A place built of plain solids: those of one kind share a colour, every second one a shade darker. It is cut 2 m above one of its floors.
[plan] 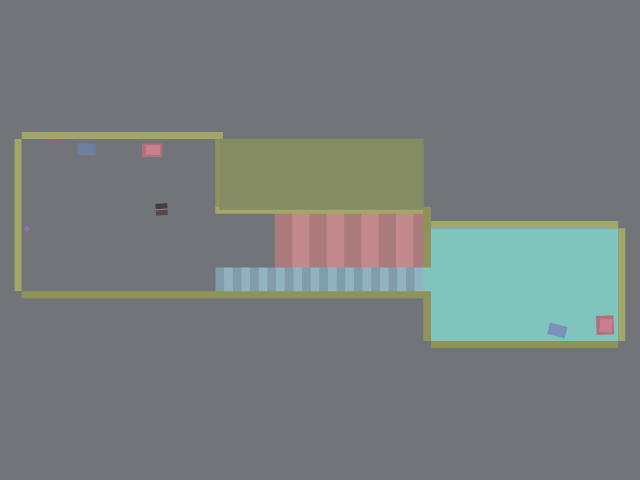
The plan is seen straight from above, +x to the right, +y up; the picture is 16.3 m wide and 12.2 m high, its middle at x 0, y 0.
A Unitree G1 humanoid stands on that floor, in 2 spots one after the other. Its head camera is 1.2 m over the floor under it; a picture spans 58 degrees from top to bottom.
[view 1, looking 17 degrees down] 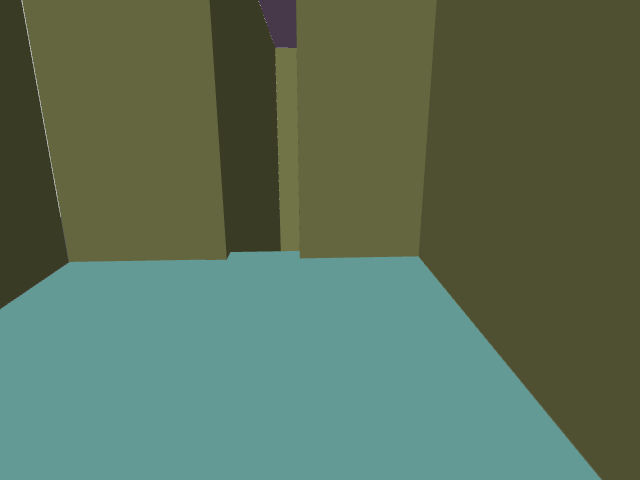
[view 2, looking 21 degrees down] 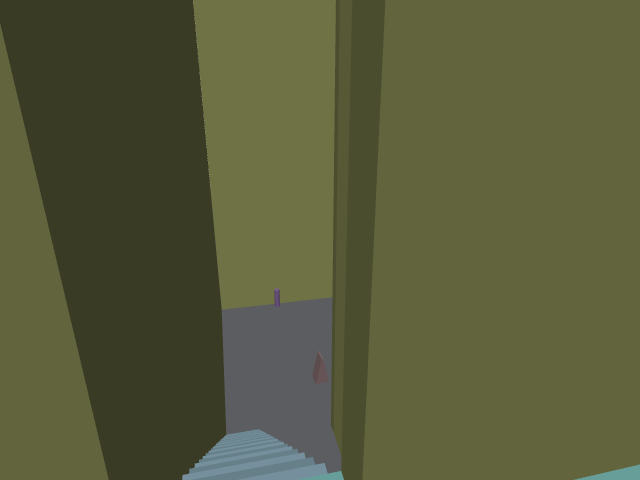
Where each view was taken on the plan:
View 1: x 6.23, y -0.71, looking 177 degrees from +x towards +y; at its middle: wall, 3.57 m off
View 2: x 3.62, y -1.00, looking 167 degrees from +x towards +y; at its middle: wall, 12.32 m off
